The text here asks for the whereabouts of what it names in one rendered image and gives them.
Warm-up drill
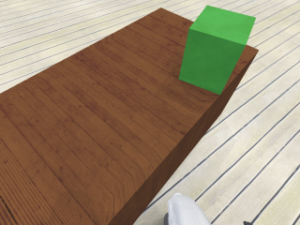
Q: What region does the right robot shin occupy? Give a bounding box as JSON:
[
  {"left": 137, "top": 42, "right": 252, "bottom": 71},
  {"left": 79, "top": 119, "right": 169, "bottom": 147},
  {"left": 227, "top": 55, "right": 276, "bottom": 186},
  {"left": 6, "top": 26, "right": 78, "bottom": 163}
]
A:
[{"left": 168, "top": 192, "right": 182, "bottom": 225}]

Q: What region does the right robot thigh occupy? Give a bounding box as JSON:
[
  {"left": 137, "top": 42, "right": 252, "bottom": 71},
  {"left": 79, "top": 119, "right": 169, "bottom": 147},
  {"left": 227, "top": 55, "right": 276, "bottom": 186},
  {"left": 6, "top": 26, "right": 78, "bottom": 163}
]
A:
[{"left": 167, "top": 195, "right": 212, "bottom": 225}]

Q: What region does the carton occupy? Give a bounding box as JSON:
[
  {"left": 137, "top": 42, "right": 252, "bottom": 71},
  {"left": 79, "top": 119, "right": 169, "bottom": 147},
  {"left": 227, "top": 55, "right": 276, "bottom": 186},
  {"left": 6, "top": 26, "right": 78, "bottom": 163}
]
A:
[{"left": 178, "top": 5, "right": 256, "bottom": 95}]

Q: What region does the pedestal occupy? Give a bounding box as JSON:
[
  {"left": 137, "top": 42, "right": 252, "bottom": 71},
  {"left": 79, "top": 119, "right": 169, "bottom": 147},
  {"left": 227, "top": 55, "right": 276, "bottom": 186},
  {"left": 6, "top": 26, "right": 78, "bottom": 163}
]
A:
[{"left": 0, "top": 7, "right": 259, "bottom": 225}]

